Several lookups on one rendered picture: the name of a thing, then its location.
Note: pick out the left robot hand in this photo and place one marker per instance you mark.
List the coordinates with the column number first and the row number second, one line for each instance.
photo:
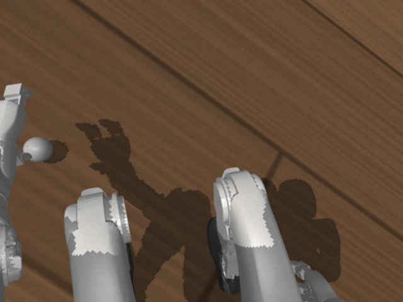
column 13, row 117

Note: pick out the right robot foot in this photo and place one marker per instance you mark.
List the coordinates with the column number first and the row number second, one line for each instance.
column 229, row 286

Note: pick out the left robot foot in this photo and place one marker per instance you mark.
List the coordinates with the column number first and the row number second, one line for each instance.
column 131, row 264

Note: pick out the right robot hand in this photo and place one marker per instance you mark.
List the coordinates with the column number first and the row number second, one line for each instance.
column 316, row 289

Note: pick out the left robot arm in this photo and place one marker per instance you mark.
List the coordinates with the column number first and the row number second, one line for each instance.
column 11, row 264

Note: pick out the ball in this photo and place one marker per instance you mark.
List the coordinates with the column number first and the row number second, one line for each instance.
column 39, row 148

